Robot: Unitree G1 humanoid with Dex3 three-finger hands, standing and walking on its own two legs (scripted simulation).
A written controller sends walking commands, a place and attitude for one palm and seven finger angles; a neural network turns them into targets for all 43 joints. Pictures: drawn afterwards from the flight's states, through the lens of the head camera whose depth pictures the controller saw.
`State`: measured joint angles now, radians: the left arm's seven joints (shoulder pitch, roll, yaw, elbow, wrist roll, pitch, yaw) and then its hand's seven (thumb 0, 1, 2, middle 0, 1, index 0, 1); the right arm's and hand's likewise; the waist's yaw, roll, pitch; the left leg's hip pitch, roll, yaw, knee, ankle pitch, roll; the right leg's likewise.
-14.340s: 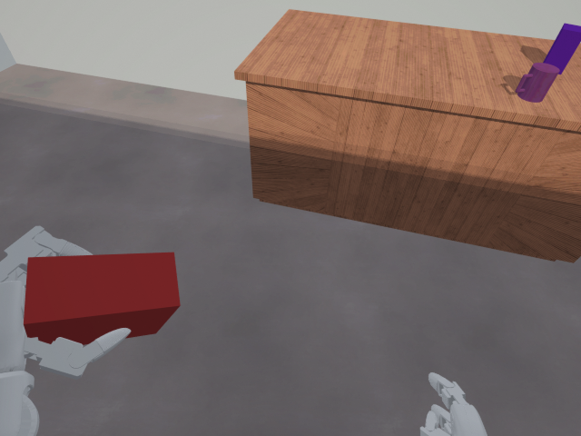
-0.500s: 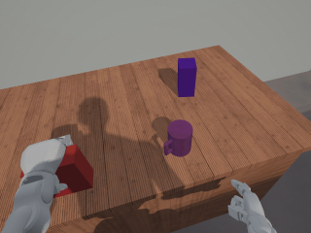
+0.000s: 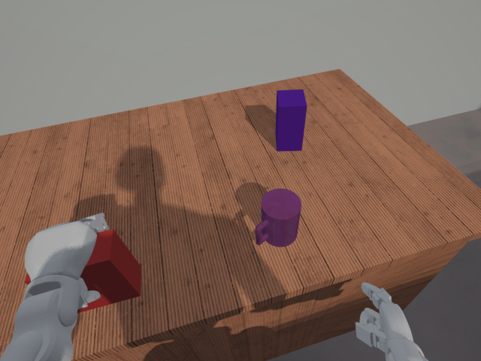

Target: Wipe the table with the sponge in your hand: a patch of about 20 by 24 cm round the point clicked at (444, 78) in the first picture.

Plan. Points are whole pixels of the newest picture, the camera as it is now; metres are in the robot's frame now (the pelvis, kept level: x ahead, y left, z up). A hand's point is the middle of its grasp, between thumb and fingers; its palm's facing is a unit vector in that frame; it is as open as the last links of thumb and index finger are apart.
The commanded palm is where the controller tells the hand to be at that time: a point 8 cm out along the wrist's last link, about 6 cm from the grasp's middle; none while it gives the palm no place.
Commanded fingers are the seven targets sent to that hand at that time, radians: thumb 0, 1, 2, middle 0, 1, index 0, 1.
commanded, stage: move the sponge above the wiping area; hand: left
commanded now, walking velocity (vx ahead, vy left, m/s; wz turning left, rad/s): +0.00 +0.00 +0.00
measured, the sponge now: (97, 279) +0.21 +0.29 +0.02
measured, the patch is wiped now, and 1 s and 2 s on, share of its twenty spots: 0.00 0.00 0.05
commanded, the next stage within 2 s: lower the sponge onto the table in 0.28 s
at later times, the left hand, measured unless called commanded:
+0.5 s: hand (86, 266) +0.21 +0.28 +0.07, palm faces +0.01 -0.07 -1.00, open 10.1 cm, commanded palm +0.19 +0.27 +0.14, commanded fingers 0.00 0.10 1.30 -1.20 -1.60 -1.20 -1.60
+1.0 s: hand (100, 265) +0.22 +0.27 +0.06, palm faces -0.01 -0.07 -1.00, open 10.1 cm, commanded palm +0.20 +0.27 +0.13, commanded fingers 0.00 0.10 1.30 -1.20 -1.60 -1.20 -1.60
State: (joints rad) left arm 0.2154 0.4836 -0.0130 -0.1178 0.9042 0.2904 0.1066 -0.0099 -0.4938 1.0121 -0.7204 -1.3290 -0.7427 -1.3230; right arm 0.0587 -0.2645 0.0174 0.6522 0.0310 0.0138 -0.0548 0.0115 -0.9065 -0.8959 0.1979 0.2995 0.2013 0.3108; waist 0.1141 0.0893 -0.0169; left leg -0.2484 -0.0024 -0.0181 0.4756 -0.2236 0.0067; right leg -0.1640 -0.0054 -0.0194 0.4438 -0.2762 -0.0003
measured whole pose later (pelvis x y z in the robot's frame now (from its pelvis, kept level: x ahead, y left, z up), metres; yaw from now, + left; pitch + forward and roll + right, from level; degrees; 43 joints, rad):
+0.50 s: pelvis -0.01 -0.01 +0.00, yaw +0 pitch -1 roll +0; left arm 0.19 0.47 -0.04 -0.12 0.91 0.30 0.08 -0.01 -0.49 1.01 -0.72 -1.33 -0.74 -1.32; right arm 0.05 -0.27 0.03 0.66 0.03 0.01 -0.06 0.01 -0.91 -0.90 0.20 0.30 0.19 0.30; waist 0.12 0.11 -0.01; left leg -0.23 0.00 -0.02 0.45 -0.20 0.00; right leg -0.15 0.00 -0.02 0.43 -0.26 -0.01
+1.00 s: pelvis +0.00 -0.01 +0.00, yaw +0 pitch -1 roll +0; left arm 0.17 0.45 -0.07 -0.06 0.93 0.28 0.11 -0.01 -0.49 1.01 -0.72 -1.33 -0.74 -1.32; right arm 0.05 -0.26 0.03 0.66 0.03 0.01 -0.06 0.01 -0.91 -0.90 0.20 0.30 0.21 0.31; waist 0.12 0.10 -0.01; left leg -0.23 0.01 -0.02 0.45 -0.21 -0.01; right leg -0.16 0.00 -0.02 0.44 -0.27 -0.01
